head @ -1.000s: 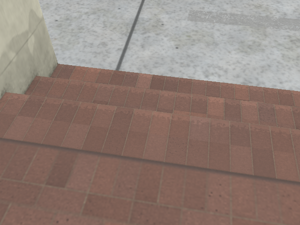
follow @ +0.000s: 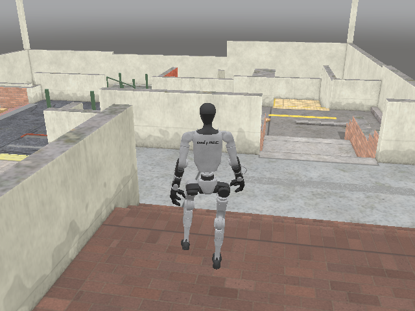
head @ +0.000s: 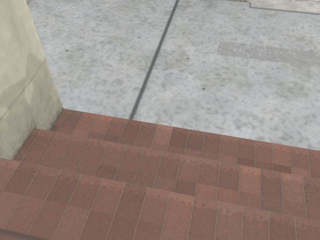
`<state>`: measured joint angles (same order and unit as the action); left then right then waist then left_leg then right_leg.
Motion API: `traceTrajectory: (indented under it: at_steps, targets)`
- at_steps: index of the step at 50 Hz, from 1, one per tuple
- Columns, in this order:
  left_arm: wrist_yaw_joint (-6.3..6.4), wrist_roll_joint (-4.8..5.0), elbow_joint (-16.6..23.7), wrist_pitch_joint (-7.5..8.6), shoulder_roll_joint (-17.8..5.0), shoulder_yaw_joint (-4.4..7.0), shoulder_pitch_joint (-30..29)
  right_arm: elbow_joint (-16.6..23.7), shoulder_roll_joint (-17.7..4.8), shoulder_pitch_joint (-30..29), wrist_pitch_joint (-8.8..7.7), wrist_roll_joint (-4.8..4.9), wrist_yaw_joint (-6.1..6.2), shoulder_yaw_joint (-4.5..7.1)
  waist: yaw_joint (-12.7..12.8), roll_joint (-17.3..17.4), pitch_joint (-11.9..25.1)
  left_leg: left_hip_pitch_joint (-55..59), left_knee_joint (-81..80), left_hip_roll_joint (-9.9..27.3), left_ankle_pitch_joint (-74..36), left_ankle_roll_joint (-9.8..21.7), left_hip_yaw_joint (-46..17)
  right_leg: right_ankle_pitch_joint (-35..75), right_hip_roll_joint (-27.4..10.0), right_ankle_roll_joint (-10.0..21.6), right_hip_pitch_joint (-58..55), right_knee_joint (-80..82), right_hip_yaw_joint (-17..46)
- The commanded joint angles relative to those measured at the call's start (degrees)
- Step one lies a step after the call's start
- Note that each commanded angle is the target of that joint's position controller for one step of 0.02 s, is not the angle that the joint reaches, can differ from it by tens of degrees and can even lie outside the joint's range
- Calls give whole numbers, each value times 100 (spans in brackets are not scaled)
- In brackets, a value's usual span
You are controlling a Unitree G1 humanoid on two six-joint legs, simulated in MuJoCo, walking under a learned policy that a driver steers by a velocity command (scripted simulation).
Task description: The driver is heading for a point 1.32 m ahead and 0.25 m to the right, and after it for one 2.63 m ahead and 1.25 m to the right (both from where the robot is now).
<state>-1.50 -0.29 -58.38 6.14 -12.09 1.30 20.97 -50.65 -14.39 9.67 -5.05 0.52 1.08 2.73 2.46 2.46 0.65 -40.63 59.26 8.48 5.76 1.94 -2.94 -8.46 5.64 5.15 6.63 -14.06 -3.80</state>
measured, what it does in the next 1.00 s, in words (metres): walks ahead: left foot, then right foot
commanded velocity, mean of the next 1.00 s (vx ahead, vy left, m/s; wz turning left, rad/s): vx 0.50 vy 0.00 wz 0.00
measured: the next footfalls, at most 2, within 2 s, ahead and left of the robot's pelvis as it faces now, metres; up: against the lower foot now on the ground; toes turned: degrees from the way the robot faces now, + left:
left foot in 0.28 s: +0.33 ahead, +0.16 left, +0.00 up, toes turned +2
right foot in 0.82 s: +0.61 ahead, -0.06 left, +0.00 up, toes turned -2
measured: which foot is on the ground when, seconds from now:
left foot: up 0.00-0.26, down 0.28-0.84, up 0.86-1.00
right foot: down 0.00-0.28, up 0.30-0.80, down 0.82-1.00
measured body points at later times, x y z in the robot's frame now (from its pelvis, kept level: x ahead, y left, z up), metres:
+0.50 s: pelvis +0.28 +0.08 +0.00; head +0.29 +0.09 +0.45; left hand +0.38 +0.35 -0.14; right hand +0.31 -0.17 -0.13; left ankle +0.29 +0.16 -0.75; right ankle +0.31 -0.09 -0.66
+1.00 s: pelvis +0.53 +0.02 -0.01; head +0.55 +0.01 +0.44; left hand +0.60 +0.27 -0.13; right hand +0.57 -0.25 -0.15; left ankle +0.48 +0.17 -0.65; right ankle +0.57 -0.06 -0.75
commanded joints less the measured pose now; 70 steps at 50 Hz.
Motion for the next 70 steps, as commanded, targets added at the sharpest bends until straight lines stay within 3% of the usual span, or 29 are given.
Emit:
traceTrajectory:
  at_steps: [1,9,11,13,14,15,16,17,18,21,25,31,37,39,41,42,43,44,45,46,47,49,54,59,61,63,65,67,70]
  targets:
    - [122,34,338,56,-851,148,-132,305,-177,-135,-38,-28,-15,32,-151,-412,-411,-88,-1070,55,-886,-98,26,827,-1606,826,394,850,1061]
    - [185,123,53,-146,-976,203,610,760,-154,-1363,-130,68,-272,-51,204,-543,-633,38,-2724,-340,-616,56,266,1022,-1977,663,-859,281,991]
    - [198,129,81,-206,-1069,240,466,742,-325,-1046,-175,71,-322,13,-49,-670,-432,653,-2930,-510,-192,233,375,1824,-2045,544,-1026,-121,965]
    - [198,95,176,-268,-984,196,208,288,-767,476,-196,57,-298,257,-820,-642,466,2741,-3060,-840,-210,532,612,3373,-1586,291,-649,-1834,573]
    - [193,2,332,-253,-779,93,256,61,-1287,1614,-183,-9,-244,398,-1152,26,1388,4555,-3006,302,-305,956,-699,1888,-1184,59,571,-3798,251]
    - [113,43,328,-100,65,-122,1037,-43,-1594,1891,-147,-61,-283,435,-710,1555,2109,6352,-3740,1511,532,1889,-3460,-2060,-107,-285,2805,-5686,429]
    - [90,203,262,41,-562,10,778,-21,-981,1821,-146,-17,-293,288,-889,990,1976,6218,-4147,1428,1120,1746,-3879,-2344,-367,-168,3460,-6396,1231]
    - [86,319,468,108,-897,109,172,77,-705,1279,-149,8,-278,201,-792,685,1067,5414,-4203,1244,861,1440,-2940,-1888,-663,-81,3810,-6468,1083]
    - [133,293,567,114,-916,128,-190,201,-568,738,-141,-12,-287,143,-605,141,645,4534,-4357,1003,288,1277,-2191,-1302,-974,-91,3582,-6197,910]
    - [185,166,533,-90,-586,186,-26,116,-199,482,-161,-108,-348,39,-161,183,204,3287,-4830,443,-442,1108,-1105,-589,-1328,-157,2793,-5374,846]
    - [223,104,760,-223,-513,236,-546,-138,-532,933,-161,-109,-232,130,-163,37,-176,3147,-5102,419,-982,1191,-684,81,-1416,-326,3342,-4501,757]
    - [123,59,1189,-151,-418,238,-1865,-356,-573,1397,-74,-26,-65,109,-483,23,-415,3315,-5137,178,-1006,870,-180,1684,-1212,-310,3401,-2541,578]
    - [-29,133,1465,-119,-380,199,-2333,-652,-570,1775,76,-16,-55,135,-524,227,-537,3923,-4515,444,-1781,920,-55,824,-926,-205,2997,-2130,373]
    - [-70,131,1426,-72,-547,257,-1999,-635,-701,1631,144,-2,-9,185,-289,279,-370,4209,-4085,575,-2392,841,-156,286,-802,-33,2530,-1899,298]
    - [-64,91,929,-6,-992,481,-416,-543,-690,1303,183,33,15,161,445,99,419,3777,-2482,141,-3094,603,118,678,-614,236,455,-1545,250]
    - [-27,40,786,-6,-1496,599,468,-453,-468,1626,160,-83,13,76,520,-848,1328,2555,-480,-364,-1085,389,416,821,-1844,686,-1318,-1508,1752]
    - [-71,94,738,-30,-1572,584,629,-569,276,2394,23,-61,-87,-93,155,-2101,1905,560,1251,-1371,2715,120,-8,-250,-2740,1622,-2736,-764,4228]
    - [-83,127,768,-40,-1034,454,495,-583,-339,2022,-94,117,-119,64,332,-1524,1412,-125,1874,-1136,2724,262,-645,-902,-2618,1466,-2261,-349,4280]
    - [-78,122,882,-37,-796,373,-31,-387,-673,1420,-113,217,-95,171,219,-1117,606,-271,1943,-871,2166,333,-501,-621,-2491,1233,-1355,-225,3432]
    - [-103,70,1003,-40,-644,304,-537,-305,-673,1145,-66,176,-32,195,7,-599,283,18,1740,-573,1648,302,-324,-125,-2288,1111,-514,-65,2767]
    - [-125,24,1034,-11,-525,268,-768,-261,-599,1097,-1,82,14,234,-142,-561,137,298,1416,-368,1286,267,-336,140,-2107,1051,32,79,2376]
    - [-97,21,943,24,-372,222,-761,-289,-383,1314,137,85,47,256,-350,-682,128,749,861,-102,944,256,-323,203,-1809,928,416,352,1910]
    - [101,9,681,-60,-797,311,-107,55,-334,530,238,-1,23,291,-256,-473,-172,-21,-551,65,-3,72,-289,1015,-1840,948,137,596,1634]
    - [151,16,514,-87,-740,296,326,9,-372,348,284,-2,-116,334,-184,-448,-126,-239,-571,6,-1145,39,-205,948,-1748,875,122,213,1281]
    - [252,109,257,-42,-627,267,929,346,-515,-342,145,87,-181,384,-11,-610,-381,-1463,-1055,109,-1405,101,-497,423,-1868,732,-897,-62,1544]
    - [321,74,206,-50,-727,292,1153,496,-475,-753,15,44,-262,345,123,-686,-515,-1856,-1435,116,-1575,153,-527,315,-2006,696,-1208,-381,1691]
    - [459,60,337,-97,-766,283,985,520,-322,-921,-38,-103,-380,268,134,-604,-574,-1117,-2104,-19,-2543,110,-247,86,-1750,568,-483,-690,1224]
    - [456,113,409,-148,-644,238,941,508,-220,-905,-17,-146,-473,221,186,-481,-621,-249,-2239,-159,-3087,113,-168,-321,-1623,578,433,-1186,1169]
    - [470,215,537,-241,-785,274,911,692,-165,-1155,-4,-81,-556,133,352,-572,-746,566,-2797,-393,-3174,143,-89,-751,-1489,454,1004,-1878,1224]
